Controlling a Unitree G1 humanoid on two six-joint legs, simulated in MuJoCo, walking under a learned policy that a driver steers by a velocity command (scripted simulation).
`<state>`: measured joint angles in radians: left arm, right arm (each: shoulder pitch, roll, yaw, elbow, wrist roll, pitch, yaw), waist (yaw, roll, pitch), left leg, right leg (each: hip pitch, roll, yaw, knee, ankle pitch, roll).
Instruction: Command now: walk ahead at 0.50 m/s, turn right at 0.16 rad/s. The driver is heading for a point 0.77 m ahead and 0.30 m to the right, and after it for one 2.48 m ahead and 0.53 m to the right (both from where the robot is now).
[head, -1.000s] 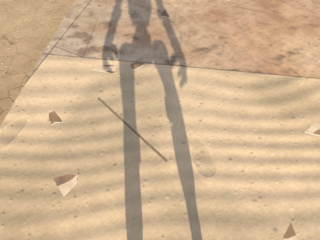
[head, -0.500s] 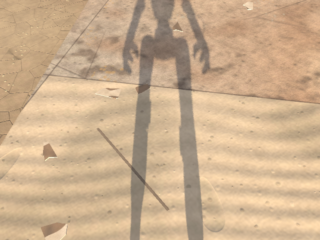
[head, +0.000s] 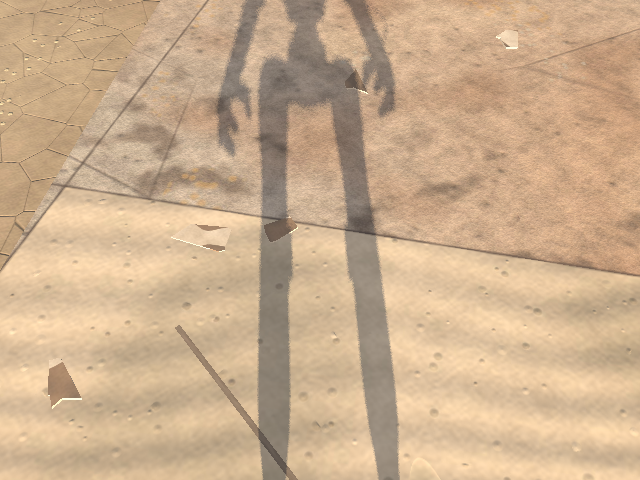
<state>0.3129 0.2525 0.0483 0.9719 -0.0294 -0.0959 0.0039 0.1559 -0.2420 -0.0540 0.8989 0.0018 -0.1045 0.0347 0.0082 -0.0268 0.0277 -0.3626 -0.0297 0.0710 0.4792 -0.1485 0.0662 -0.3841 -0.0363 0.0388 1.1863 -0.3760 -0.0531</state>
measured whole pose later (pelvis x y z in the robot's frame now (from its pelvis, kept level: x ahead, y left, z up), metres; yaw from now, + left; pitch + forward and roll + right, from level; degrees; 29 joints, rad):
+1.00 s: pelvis +0.55 -0.12 -0.01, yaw -32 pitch +3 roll +1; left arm 0.37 0.28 0.08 0.78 -0.03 -0.04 0.02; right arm 0.04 -0.26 -0.06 0.75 -0.01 -0.14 0.02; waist 0.06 -0.03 0.00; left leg -0.46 -0.04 -0.01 0.53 -0.12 0.02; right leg -0.20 0.09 0.21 0.84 -0.52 -0.05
